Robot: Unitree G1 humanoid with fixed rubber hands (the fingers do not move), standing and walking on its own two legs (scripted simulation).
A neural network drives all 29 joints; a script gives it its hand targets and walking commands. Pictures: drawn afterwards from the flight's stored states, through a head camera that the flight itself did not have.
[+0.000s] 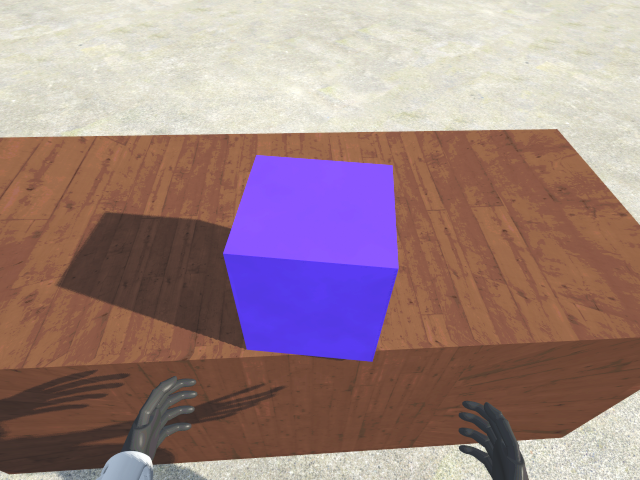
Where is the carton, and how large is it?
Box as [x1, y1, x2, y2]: [223, 155, 398, 361]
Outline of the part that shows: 256,155 223,252 247,349 372,361 398,268 392,165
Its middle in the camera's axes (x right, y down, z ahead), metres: -0.01 +0.04 +0.62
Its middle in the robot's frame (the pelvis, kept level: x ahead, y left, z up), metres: +0.43 +0.05 -0.02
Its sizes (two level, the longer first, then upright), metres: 0.210 0.200 0.250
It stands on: a pedestal, 0.64 m high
